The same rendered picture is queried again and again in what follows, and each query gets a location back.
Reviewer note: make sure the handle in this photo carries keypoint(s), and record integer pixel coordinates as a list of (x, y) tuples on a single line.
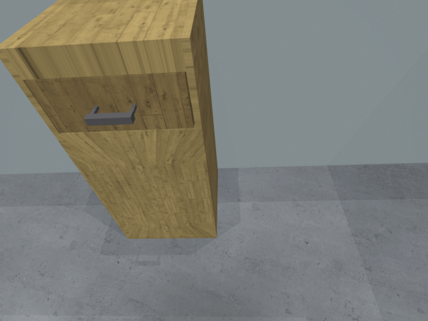
[(116, 118)]

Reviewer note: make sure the cabinet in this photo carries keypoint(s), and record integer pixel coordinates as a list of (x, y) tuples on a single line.
[(156, 184)]

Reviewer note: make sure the drawer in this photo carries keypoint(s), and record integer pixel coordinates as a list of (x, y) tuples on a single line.
[(163, 100)]

